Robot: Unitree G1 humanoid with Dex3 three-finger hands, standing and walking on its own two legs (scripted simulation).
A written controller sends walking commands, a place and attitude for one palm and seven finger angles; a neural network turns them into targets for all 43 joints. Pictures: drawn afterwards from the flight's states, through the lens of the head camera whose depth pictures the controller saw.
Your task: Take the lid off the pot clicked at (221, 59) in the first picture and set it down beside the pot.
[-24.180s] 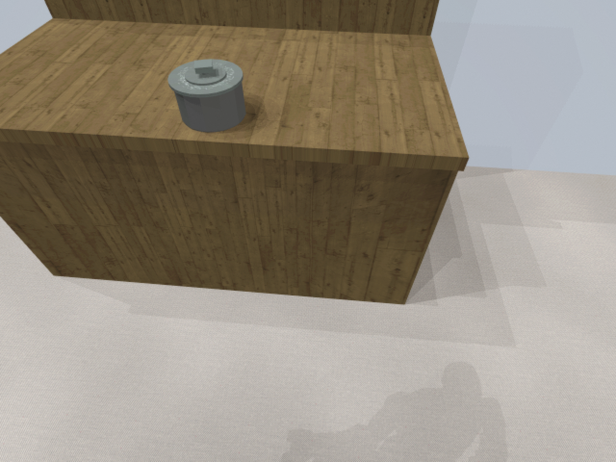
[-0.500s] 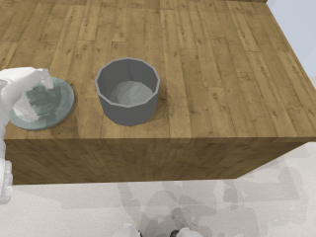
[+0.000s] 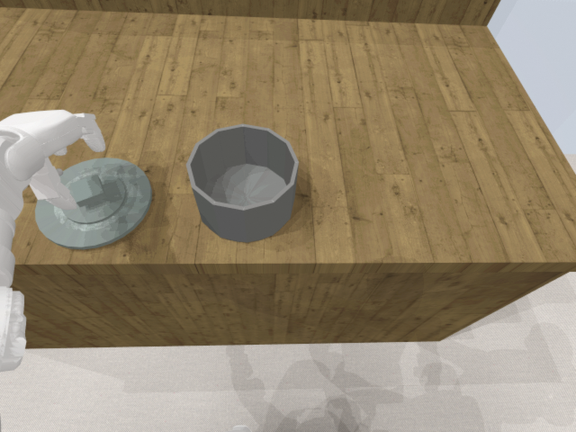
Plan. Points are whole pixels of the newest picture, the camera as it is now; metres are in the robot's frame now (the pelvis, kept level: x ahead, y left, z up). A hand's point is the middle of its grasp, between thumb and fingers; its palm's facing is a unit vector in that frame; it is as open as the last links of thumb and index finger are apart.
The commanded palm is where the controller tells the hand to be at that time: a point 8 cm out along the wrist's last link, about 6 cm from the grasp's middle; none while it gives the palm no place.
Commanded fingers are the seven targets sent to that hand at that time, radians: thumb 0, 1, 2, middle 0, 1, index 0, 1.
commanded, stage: raise the empty hand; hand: left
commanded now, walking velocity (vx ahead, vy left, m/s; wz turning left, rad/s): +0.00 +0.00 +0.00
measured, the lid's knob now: (88, 190) +0.47 +0.31 +0.00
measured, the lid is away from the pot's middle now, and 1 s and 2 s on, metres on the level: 0.24 0.24 0.24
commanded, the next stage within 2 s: draw the hand back to the body in 0.74 s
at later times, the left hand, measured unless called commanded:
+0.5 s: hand (43, 141) +0.45 +0.31 +0.12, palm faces -0.41 -0.10 -0.91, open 10.9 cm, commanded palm +0.47 +0.31 +0.20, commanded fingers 0.00 0.05 0.51 -0.30 -0.94 -0.30 -0.94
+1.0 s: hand (31, 135) +0.45 +0.31 +0.14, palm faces -0.38 -0.09 -0.92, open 10.9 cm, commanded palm +0.44 +0.31 +0.21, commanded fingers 0.00 0.05 0.51 -0.30 -0.94 -0.30 -0.94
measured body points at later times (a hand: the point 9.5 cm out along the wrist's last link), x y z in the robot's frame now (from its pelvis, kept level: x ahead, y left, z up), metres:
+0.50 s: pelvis +0.01 -0.01 +0.01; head +0.09 +0.00 +0.45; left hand +0.47 +0.31 +0.18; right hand +0.05 -0.29 -0.11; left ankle -0.01 +0.06 -0.72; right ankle -0.01 -0.16 -0.72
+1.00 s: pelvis +0.01 -0.01 +0.01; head +0.09 +0.00 +0.45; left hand +0.46 +0.31 +0.20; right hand +0.07 -0.29 -0.11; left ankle -0.01 +0.06 -0.72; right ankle -0.01 -0.16 -0.72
